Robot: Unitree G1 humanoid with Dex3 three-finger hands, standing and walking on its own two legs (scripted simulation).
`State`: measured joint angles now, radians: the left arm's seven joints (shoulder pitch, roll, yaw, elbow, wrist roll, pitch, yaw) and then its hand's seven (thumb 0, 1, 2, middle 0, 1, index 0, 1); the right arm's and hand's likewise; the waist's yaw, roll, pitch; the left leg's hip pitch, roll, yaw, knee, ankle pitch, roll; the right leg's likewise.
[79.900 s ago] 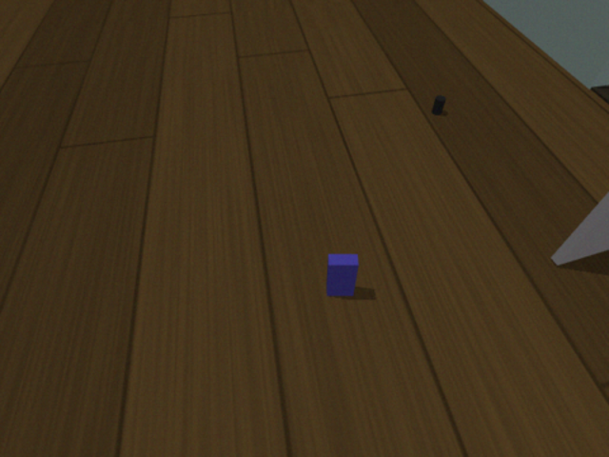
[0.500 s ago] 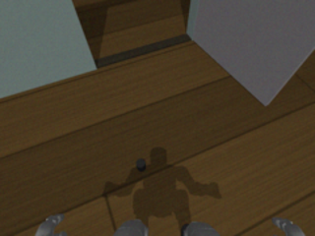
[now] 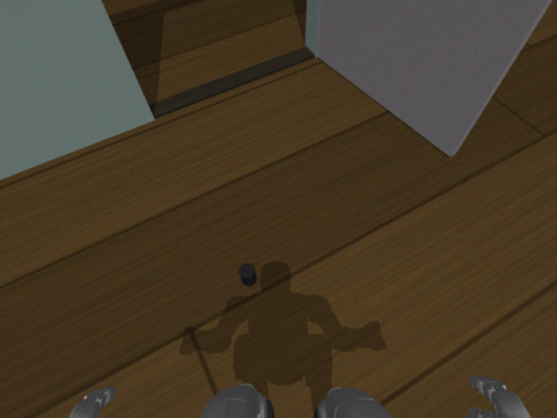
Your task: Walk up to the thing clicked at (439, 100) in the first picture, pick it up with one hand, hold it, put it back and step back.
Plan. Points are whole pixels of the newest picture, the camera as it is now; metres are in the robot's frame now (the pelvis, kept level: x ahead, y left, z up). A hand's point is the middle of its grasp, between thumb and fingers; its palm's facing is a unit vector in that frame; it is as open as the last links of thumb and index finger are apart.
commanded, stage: step back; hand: left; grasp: from above
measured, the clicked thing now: (248, 274) +0.56 +0.15 -0.71
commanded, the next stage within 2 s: none
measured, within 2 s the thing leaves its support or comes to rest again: neither
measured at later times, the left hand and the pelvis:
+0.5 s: hand out of the picture -0.03 +0.27 -0.15, palm faces +0.05 -0.94 -0.34, open 7.4 cm; pelvis -0.14 +0.00 +0.01, yaw +4 degrees
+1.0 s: hand out of the picture -0.24 +0.21 -0.12, palm faces +0.01 -0.91 -0.42, open 7.4 cm; pelvis -0.30 -0.06 +0.01, yaw -1 degrees
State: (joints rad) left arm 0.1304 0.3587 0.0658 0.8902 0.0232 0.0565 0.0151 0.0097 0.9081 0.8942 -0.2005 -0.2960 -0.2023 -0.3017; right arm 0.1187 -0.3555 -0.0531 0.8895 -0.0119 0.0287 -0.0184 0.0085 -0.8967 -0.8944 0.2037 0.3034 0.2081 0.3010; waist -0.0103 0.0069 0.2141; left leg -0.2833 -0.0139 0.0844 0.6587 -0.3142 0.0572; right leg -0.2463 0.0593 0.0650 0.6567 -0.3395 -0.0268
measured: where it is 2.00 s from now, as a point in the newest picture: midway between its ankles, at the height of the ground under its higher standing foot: outside the picture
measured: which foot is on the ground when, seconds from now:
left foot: down 0.00-0.04, up 0.06-0.36, down 0.38-0.86, up 0.88-1.00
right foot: down 0.00-0.42, up 0.44-0.82, down 0.84-1.00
